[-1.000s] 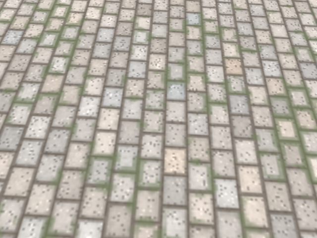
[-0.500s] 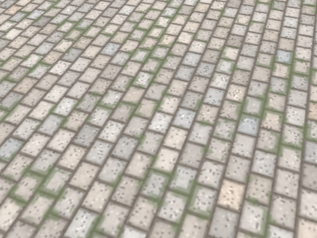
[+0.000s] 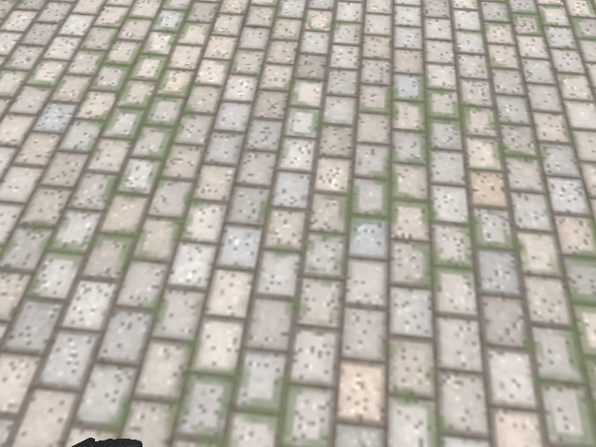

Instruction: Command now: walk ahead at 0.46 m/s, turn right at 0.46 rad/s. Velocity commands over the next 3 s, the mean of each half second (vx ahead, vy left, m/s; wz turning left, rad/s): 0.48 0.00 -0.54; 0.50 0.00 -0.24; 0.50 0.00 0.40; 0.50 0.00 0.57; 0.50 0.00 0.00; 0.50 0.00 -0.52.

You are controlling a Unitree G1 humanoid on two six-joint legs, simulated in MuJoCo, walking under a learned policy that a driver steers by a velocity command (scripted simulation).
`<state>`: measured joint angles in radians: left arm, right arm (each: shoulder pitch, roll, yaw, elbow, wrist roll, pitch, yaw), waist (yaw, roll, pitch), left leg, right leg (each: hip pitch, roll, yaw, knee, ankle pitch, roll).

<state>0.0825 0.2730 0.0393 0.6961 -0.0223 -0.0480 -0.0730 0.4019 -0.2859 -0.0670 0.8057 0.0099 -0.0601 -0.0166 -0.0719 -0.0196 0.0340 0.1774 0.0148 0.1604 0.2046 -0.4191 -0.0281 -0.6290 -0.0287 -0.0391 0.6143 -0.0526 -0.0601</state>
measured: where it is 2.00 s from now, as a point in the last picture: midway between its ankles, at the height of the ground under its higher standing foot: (364, 203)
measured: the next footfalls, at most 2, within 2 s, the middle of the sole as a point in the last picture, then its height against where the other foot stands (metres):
right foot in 0.04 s outside the picture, level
left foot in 0.54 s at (270, 418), level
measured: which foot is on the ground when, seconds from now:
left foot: down 0.00-0.06, up 0.08-0.52, down 0.54-1.00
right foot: up 0.00-0.02, down 0.04-0.54, up 0.56-1.00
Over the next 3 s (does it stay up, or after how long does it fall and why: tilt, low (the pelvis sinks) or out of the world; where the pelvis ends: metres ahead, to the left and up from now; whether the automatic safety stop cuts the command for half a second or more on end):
stays up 1.58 -0.22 -0.01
